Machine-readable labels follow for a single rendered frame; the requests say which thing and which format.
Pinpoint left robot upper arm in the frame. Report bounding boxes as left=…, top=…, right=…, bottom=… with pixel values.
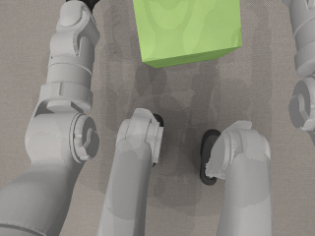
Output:
left=0, top=112, right=99, bottom=236

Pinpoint right robot forearm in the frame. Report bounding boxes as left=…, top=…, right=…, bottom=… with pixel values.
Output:
left=282, top=0, right=315, bottom=79

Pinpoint robot right shin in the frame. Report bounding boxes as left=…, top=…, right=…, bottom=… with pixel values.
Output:
left=205, top=120, right=271, bottom=180

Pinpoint left robot forearm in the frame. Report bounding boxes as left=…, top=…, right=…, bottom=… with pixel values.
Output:
left=25, top=0, right=100, bottom=155

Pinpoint carton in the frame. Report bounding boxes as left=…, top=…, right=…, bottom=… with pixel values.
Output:
left=133, top=0, right=242, bottom=69

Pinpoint right robot upper arm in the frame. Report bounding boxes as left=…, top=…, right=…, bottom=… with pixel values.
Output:
left=288, top=73, right=315, bottom=147

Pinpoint robot left hand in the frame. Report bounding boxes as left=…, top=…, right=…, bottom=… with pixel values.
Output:
left=66, top=0, right=99, bottom=13

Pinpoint robot right foot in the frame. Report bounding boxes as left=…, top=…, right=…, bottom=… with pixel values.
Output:
left=200, top=129, right=221, bottom=186

